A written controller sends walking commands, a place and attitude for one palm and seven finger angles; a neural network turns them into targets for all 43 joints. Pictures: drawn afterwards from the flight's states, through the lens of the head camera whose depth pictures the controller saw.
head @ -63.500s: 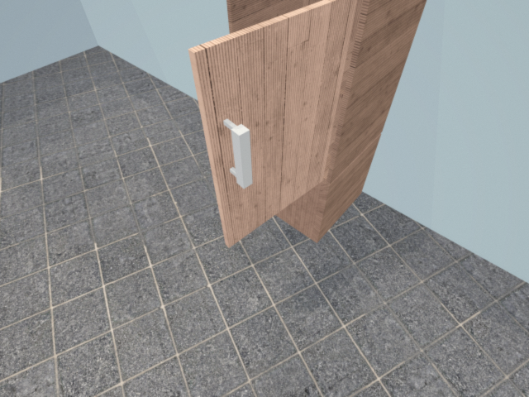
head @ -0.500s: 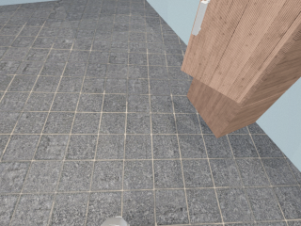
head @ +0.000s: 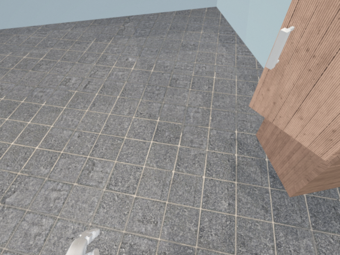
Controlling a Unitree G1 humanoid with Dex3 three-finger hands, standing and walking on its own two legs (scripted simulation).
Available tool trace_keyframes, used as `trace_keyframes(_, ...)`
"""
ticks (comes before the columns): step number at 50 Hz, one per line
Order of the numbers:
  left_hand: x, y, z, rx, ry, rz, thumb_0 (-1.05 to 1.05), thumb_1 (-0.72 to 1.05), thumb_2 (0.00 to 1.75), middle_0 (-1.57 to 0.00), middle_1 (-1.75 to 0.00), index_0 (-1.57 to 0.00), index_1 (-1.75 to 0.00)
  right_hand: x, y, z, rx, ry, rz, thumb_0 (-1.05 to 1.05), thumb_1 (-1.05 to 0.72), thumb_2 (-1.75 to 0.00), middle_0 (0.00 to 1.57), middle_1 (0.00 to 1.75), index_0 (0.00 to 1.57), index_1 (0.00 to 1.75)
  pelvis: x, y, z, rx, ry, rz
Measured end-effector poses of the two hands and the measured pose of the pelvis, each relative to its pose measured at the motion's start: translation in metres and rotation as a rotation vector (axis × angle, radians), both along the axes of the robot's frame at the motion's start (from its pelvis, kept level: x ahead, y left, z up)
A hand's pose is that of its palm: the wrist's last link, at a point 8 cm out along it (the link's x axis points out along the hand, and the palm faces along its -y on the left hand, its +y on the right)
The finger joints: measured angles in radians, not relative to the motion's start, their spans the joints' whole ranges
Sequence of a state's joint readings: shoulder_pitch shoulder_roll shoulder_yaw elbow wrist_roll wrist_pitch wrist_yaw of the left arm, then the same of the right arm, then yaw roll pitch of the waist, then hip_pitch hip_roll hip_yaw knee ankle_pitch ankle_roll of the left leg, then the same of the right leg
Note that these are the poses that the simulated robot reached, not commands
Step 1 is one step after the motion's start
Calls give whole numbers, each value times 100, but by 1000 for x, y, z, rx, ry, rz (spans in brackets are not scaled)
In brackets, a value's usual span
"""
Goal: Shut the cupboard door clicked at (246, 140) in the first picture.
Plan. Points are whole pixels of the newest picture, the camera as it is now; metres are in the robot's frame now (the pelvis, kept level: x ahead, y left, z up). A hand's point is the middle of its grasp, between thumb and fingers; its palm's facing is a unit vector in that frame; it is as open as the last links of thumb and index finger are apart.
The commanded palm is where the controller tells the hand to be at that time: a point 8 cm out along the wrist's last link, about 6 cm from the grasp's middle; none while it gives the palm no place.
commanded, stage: walk to a spot facing it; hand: left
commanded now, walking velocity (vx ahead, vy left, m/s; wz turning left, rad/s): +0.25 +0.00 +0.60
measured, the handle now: (280, 48) +0.80 -0.41 +0.03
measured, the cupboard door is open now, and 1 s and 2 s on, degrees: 27 27 27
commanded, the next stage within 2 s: turn to face it in 0.28 s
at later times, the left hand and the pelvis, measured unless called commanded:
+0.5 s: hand out of the picture +0.07 +0.23 -0.19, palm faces +0.33 -0.92 -0.22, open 7.4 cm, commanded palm none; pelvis +0.16 +0.05 -0.01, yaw +16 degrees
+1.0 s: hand (97, 190) +0.33 +0.24 -0.17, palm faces -0.01 -0.98 -0.21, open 7.4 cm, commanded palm none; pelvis +0.23 +0.05 -0.01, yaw -1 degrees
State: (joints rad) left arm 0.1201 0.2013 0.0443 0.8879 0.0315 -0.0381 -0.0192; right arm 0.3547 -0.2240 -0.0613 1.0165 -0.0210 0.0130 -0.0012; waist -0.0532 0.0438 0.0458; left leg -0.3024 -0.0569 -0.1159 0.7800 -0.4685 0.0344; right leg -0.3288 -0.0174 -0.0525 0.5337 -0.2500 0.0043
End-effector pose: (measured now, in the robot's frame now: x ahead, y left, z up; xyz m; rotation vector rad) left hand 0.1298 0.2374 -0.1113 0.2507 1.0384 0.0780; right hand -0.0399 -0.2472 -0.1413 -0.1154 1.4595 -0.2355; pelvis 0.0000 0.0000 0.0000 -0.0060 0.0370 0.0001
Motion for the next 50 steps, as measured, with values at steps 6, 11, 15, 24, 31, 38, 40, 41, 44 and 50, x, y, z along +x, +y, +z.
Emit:
trace_keyframes(6, -36, -10, 0, -14, 117, 169, 1, 91, 90, -20, -30, -20, -30, 113, -21, 11, -4, -94, 140, 0, -91, -90, 20, 30, 20, 30, 43, -10, 12, 18, -10, 99)
trace_keyframes(11, -78, -11, -8, -26, 269, 304, 1, 92, 90, -20, -30, -20, -30, 221, -11, 18, -5, -186, 275, 0, -91, -90, 19, 30, 20, 30, 78, -7, 12, 20, -14, 181)
trace_keyframes(15, -107, -11, -17, -58, 395, 398, 1, 92, 90, -20, -30, -20, -30, 307, 21, 21, -1, -251, 404, 0, -91, -90, 19, 30, 20, 30, 105, 4, 6, 12, -13, 234)
trace_keyframes(24, -86, 34, -49, -86, 462, 508, 1, 91, 90, -20, -30, -20, -30, 420, 104, 23, -24, -396, 575, 0, -91, -90, 19, 30, 20, 30, 160, 48, -15, -10, -30, 287)
trace_keyframes(31, 10, 65, -37, -95, 286, 432, 1, 91, 90, -20, -30, -20, -30, 411, 132, 37, -3, -373, 503, 0, -91, -89, 20, 30, 20, 30, 185, 65, 5, -30, -53, 246)
trace_keyframes(38, 81, 73, -30, -109, 229, 330, 0, 91, 90, -20, -30, -20, -30, 388, 116, 37, -21, -340, 336, -2, -93, -89, 20, 30, 21, 30, 206, 71, 9, -35, -53, 158)
trace_keyframes(40, 99, 73, -30, -105, 222, 296, 0, 91, 90, -20, -30, -20, -30, 377, 104, 34, -37, -313, 296, -2, -93, -89, 20, 30, 21, 30, 211, 71, 9, -33, -50, 132)
trace_keyframes(41, 108, 72, -29, -102, 219, 277, 0, 91, 90, -20, -30, -20, -30, 370, 98, 32, -45, -296, 275, -2, -93, -89, 20, 30, 21, 30, 214, 70, 8, -32, -49, 119)
trace_keyframes(44, 135, 70, -28, -85, 207, 216, 1, 91, 90, -20, -30, -20, -30, 346, 78, 25, -63, -236, 205, -1, -92, -89, 20, 30, 21, 30, 220, 66, 6, -27, -45, 74)
trace_keyframes(50, 192, 55, -24, -23, 159, 83, 1, 91, 90, -20, -30, -20, -30, 291, 41, 0, -66, -114, 58, -1, -91, -89, 20, 30, 20, 30, 233, 51, -6, -8, -42, -16)
